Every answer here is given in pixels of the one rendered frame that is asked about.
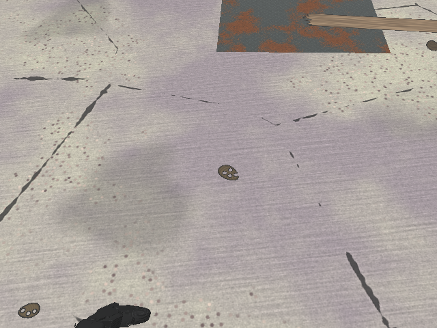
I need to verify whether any robot left hand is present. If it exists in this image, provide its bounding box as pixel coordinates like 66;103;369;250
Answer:
74;302;151;328

